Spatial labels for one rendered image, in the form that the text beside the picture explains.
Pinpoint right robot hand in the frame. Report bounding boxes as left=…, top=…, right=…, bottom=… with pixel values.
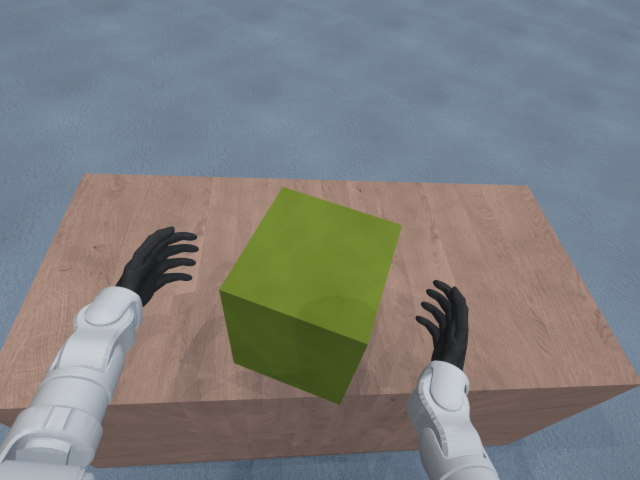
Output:
left=415, top=280, right=469, bottom=371

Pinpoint robot left upper arm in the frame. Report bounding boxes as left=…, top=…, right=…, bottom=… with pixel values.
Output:
left=0, top=460, right=95, bottom=480

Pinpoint right robot forearm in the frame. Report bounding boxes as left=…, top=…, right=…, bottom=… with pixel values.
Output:
left=407, top=361, right=500, bottom=480

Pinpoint left robot hand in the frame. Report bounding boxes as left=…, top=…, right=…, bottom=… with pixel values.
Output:
left=116, top=226, right=199, bottom=307

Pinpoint left robot forearm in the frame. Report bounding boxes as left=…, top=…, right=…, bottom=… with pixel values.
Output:
left=0, top=286, right=143, bottom=468

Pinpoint carton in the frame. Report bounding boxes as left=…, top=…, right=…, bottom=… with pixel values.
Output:
left=219, top=187, right=402, bottom=405

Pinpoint pedestal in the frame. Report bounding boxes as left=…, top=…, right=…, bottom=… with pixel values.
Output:
left=0, top=173, right=640, bottom=468

